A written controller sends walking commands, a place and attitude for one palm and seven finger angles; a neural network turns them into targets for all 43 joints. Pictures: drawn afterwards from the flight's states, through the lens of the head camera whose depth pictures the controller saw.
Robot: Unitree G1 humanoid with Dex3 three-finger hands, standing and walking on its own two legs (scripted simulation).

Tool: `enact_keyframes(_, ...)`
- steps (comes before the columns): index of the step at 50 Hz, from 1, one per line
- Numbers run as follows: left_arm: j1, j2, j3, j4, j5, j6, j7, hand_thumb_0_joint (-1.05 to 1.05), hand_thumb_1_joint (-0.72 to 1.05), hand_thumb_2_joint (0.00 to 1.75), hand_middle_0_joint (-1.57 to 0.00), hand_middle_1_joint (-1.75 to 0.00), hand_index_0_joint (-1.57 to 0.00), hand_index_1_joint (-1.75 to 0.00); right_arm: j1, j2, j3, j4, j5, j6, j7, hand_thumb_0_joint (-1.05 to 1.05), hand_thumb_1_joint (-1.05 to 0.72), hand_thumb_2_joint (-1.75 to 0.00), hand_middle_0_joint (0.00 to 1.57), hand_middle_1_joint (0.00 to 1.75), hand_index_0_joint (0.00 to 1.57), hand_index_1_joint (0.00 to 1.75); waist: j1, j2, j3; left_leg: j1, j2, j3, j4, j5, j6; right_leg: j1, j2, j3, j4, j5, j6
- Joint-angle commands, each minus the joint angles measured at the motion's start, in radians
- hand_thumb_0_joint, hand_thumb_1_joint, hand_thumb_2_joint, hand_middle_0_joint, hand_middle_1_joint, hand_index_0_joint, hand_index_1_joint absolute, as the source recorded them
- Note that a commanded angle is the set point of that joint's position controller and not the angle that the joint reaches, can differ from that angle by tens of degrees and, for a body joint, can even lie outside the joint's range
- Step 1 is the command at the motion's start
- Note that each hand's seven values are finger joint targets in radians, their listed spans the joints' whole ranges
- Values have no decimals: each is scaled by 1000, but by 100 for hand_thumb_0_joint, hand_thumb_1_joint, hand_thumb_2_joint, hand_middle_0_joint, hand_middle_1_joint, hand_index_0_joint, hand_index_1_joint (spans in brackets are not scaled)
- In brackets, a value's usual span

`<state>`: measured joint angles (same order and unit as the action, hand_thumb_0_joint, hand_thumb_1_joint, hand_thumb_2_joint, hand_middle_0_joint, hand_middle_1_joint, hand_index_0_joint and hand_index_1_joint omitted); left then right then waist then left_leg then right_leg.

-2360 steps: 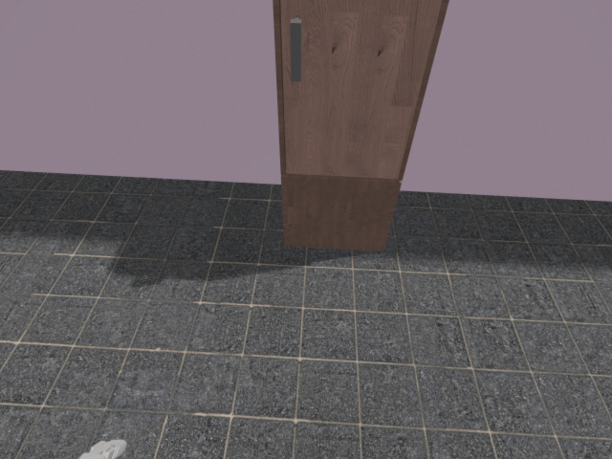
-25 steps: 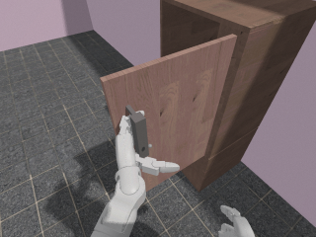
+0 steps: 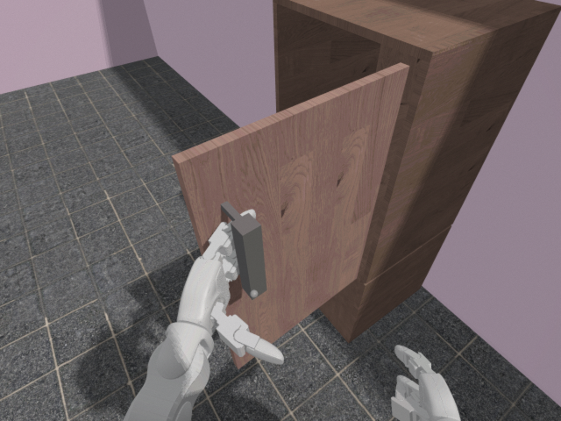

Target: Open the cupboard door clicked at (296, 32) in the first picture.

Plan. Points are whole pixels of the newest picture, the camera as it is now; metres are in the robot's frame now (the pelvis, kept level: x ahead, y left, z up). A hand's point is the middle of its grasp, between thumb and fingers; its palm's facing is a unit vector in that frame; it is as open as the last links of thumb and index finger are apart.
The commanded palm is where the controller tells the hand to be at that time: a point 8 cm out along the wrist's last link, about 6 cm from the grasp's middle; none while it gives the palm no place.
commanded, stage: slide the hand sideways off the handle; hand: left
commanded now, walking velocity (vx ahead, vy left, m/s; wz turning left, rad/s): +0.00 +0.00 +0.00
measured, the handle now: (241, 250) +0.32 +0.08 +0.10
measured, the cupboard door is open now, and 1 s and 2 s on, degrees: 93 92 92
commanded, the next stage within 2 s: draw the hand back to the body in 0.82 s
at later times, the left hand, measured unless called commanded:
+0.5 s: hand (208, 321) +0.22 +0.11 +0.10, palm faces -0.07 -1.00 -0.04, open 16.0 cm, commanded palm +0.19 +0.17 +0.10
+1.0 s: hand (172, 334) +0.20 +0.15 +0.09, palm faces -0.05 -1.00 -0.05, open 16.3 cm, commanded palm +0.17 +0.21 +0.11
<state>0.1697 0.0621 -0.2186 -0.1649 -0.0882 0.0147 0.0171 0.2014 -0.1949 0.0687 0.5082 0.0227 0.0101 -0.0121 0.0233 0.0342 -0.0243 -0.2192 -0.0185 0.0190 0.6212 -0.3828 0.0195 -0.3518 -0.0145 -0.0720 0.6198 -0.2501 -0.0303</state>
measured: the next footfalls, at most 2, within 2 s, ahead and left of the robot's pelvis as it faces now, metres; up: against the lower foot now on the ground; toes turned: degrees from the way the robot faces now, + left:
none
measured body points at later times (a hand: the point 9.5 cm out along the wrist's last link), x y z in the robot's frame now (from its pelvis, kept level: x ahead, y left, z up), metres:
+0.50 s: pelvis +0.02 +0.00 +0.00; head +0.02 -0.02 +0.45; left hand +0.21 +0.16 +0.10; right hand +0.21 -0.21 -0.07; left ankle -0.03 +0.11 -0.72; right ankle +0.05 -0.10 -0.73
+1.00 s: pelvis +0.02 +0.01 -0.01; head +0.02 +0.00 +0.44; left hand +0.19 +0.20 +0.10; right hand +0.21 -0.20 -0.07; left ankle -0.03 +0.11 -0.72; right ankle +0.05 -0.10 -0.72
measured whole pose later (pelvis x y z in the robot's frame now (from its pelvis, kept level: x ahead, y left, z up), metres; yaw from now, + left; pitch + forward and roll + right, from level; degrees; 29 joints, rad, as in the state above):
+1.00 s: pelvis +0.02 +0.01 -0.01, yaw +1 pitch +2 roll -1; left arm 0.55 0.19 -0.01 -0.38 -0.18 -0.13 -0.17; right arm 0.26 -0.23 0.05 0.52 0.04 -0.25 -0.04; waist 0.03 0.05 -0.07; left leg -0.31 -0.02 -0.01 0.73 -0.46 0.03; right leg -0.42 -0.02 -0.10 0.69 -0.31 -0.01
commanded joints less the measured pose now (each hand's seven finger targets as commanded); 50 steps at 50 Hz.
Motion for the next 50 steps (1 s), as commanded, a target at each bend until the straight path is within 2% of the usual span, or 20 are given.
enact_keyframes(1,-65,58,115,-270,24,-70,35,0,-50,30,-15,-30,-15,-30,-141,-81,-38,-189,-7,-59,0,0,-90,-90,20,30,20,30,29,-91,-112,-139,9,-21,-116,147,-2,200,-14,63,-97,59,-9)
enact_keyframes(2,-58,84,144,-286,22,-73,35,0,-50,30,-15,-30,-15,-30,-139,-81,-39,-192,-6,-58,-2,0,-90,-90,20,30,20,30,30,-89,-116,-146,9,-18,-114,144,-2,210,-16,71,-99,58,-8)
enact_keyframes(7,16,100,165,-347,1,-88,4,0,-50,30,-15,-30,-15,-30,-132,-82,-38,-202,0,-68,-8,0,-90,-90,20,30,20,30,20,-51,-113,-141,12,-9,-104,146,-1,202,-9,71,-101,67,-5)
enact_keyframes(10,77,123,204,-344,-23,-100,-17,0,-50,30,-15,-30,-15,-30,-126,-85,-40,-195,1,-82,-18,0,-90,-90,20,30,20,30,19,-82,-100,-154,11,-11,-90,143,2,199,-6,80,-109,56,-1)
enact_keyframes(11,69,113,191,-363,-29,-106,-27,0,-50,30,-15,-30,-15,-30,-121,-87,-40,-196,3,-90,-19,0,-90,-90,20,30,20,30,10,-73,-105,-152,11,-11,-88,146,2,194,-9,81,-107,61,2)
enact_keyframes(14,143,117,196,-397,-40,-126,-47,0,-50,30,-15,-30,-15,-30,-101,-91,-45,-198,6,-114,-19,0,-90,-90,20,30,20,30,11,-47,-128,-142,12,-10,-78,184,0,192,-5,64,-84,125,3)
enact_keyframes(17,178,123,203,-403,-50,-138,-64,0,-50,30,-15,-30,-15,-30,-88,-98,-48,-197,7,-136,-22,0,-90,-90,20,30,20,30,5,-74,-116,-153,12,-15,-67,190,2,177,-3,59,-75,139,8)
enact_keyframes(18,181,147,225,-414,-50,-145,-67,0,-50,30,-15,-30,-15,-30,-81,-101,-52,-195,8,-144,-24,0,-90,-90,20,30,20,30,5,-77,-128,-156,13,-16,-62,191,2,177,-4,62,-72,139,8)
enact_keyframes(19,205,137,218,-416,-51,-148,-74,0,-50,30,-15,-30,-15,-30,-78,-102,-52,-198,8,-150,-25,0,-90,-90,20,30,20,30,6,-73,-128,-156,11,-15,-59,193,3,172,-4,59,-68,143,9)
enact_keyframes(22,237,170,251,-420,-58,-164,-87,0,-50,30,-15,-30,-15,-30,-64,-107,-54,-194,10,-170,-28,0,-90,-90,20,30,20,30,7,-69,-122,-171,11,-19,-51,196,3,167,-6,60,-61,144,9)
enact_keyframes(25,263,175,262,-418,-70,-176,-103,0,-50,30,-15,-30,-15,-30,-60,-111,-56,-190,11,-189,-31,0,-90,-90,20,30,20,30,6,-65,-108,-180,10,-22,-43,189,3,155,-4,58,-60,127,7)
enact_keyframes(29,347,182,285,-443,-89,-194,-125,0,-50,30,-15,-30,-15,-30,-52,-111,-59,-192,17,-215,-31,0,-90,-90,20,30,20,30,14,-48,-139,-182,9,-21,-33,206,2,162,-6,51,-47,154,10)
enact_keyframes(34,370,204,308,-453,-107,-211,-157,0,-50,30,-15,-30,-15,-30,-44,-121,-66,-183,20,-244,-34,0,-90,-90,20,30,20,30,0,-57,-119,-199,11,-28,-21,195,4,137,-6,51,-47,139,14)
enact_keyframes(36,336,194,273,-472,-109,-222,-179,0,-50,30,-15,-30,-15,-30,-44,-126,-62,-182,20,-263,-34,0,-90,-90,20,30,20,30,-12,-23,-107,-191,9,-35,-21,194,5,116,-5,42,-43,128,11)
enact_keyframes(39,365,197,279,-463,-122,-235,-203,0,-50,30,-15,-30,-15,-30,-36,-129,-64,-175,23,-294,-35,0,-90,-90,20,30,20,30,-14,-39,-108,-194,10,-46,-15,196,4,102,-2,31,-38,125,13)
enact_keyframes(43,323,189,263,-453,-123,-235,-209,0,-50,30,-15,-30,-15,-30,-37,-138,-63,-164,23,-319,-38,0,-90,-90,20,30,20,30,-23,-43,-88,-199,9,-58,-16,158,3,70,-1,22,-35,64,14)
enact_keyframes(45,304,198,271,-438,-115,-227,-196,0,-50,30,-15,-30,-15,-30,-42,-140,-63,-157,21,-324,-40,0,-90,-90,20,30,20,30,-17,-29,-73,-203,10,-65,-22,145,1,61,1,16,-33,35,10)
enact_keyframes(46,304,191,264,-449,-109,-225,-190,0,-50,30,-15,-30,-15,-30,-40,-138,-63,-161,22,-326,-39,0,-90,-90,20,30,20,30,-15,-29,-91,-194,11,-68,-26,157,-1,64,1,9,-23,47,10)
enact_keyframes(47,323,201,280,-454,-107,-219,-184,0,-50,30,-15,-30,-15,-30,-43,-133,-63,-165,21,-329,-38,0,-90,-90,20,30,20,30,-3,-13,-105,-191,11,-66,-30,169,-3,79,-1,10,-21,59,8)
enact_keyframes(50,324,246,329,-475,-97,-203,-168,0,-50,30,-15,-30,-15,-30,-45,-130,-62,-161,21,-323,-38,0,-90,-90,20,30,20,30,11,-9,-138,-175,13,-67,-40,210,-6,110,-1,6,-16,97,5)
